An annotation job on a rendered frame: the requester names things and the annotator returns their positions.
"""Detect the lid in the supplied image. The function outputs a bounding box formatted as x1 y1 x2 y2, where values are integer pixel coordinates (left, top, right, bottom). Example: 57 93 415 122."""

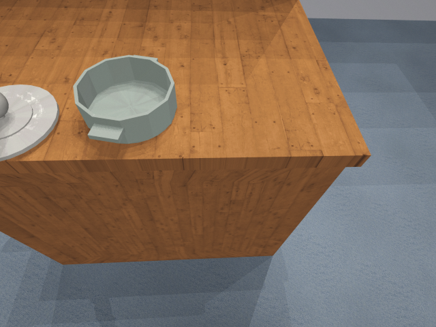
0 84 59 161

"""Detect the pot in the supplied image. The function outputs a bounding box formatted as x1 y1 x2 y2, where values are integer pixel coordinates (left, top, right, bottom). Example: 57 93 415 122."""
73 55 177 144

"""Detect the table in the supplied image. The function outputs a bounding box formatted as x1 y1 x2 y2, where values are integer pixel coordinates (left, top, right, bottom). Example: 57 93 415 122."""
0 0 371 265

